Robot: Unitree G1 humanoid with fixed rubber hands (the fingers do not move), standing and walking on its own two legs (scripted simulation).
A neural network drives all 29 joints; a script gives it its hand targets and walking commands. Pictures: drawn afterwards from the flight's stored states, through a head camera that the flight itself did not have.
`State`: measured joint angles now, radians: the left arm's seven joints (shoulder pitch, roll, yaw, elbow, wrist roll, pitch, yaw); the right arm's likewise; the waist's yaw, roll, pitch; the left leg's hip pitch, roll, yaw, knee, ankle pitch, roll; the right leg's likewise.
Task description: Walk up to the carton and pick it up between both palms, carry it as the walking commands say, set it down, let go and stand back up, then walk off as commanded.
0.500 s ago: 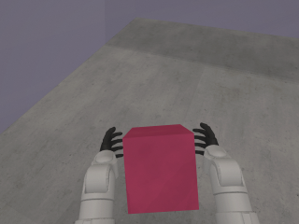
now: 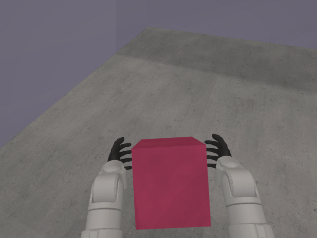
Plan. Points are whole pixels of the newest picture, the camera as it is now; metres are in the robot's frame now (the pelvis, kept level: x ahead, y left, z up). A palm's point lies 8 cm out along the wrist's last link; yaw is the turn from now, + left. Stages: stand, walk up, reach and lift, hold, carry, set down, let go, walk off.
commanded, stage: carry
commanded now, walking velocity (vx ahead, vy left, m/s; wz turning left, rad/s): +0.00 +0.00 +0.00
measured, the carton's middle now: (169, 174) +0.33 -0.01 -0.08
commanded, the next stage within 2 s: hold in 0.66 s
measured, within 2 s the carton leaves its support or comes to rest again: neither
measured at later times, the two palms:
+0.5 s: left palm (111, 172) +0.27 +0.14 +0.05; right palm (221, 165) +0.27 -0.13 +0.05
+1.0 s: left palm (100, 181) +0.25 +0.17 +0.04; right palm (213, 169) +0.26 -0.11 +0.05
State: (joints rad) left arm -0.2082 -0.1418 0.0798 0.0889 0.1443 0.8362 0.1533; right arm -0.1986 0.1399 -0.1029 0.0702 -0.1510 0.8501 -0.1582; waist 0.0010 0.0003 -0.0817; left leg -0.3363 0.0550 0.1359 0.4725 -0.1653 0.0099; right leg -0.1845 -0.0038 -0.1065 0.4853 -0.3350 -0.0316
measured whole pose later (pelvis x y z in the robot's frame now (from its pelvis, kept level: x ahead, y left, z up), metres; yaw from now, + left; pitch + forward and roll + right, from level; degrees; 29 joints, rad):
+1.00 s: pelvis -0.02 +0.02 +0.00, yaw -9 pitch -8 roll +1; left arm -0.18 -0.14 0.17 0.14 0.24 0.81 0.06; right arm -0.30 0.16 -0.12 0.34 -0.27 0.74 -0.06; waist 0.12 -0.03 0.02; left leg -0.13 -0.01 -0.01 0.46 -0.19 -0.01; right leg -0.07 0.02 0.06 0.51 -0.30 -0.01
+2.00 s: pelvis -0.03 +0.01 +0.00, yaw -9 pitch -3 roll +1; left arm -0.35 -0.18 0.35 0.44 0.34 0.61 0.04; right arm -0.39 0.19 -0.29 0.59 -0.34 0.51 -0.03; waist 0.14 -0.03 0.02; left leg -0.24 0.00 -0.02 0.46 -0.17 -0.03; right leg -0.19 0.04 0.05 0.54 -0.30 -0.04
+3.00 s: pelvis -0.09 +0.04 -0.13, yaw -10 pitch +32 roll -1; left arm -0.64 -0.20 0.49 0.51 0.29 0.30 0.14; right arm -0.78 0.11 -0.40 0.77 -0.28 0.23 -0.08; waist 0.10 -0.07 -0.16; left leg -1.42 -0.01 -0.03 1.20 -0.32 -0.01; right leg -1.35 0.07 0.04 1.26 -0.45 0.01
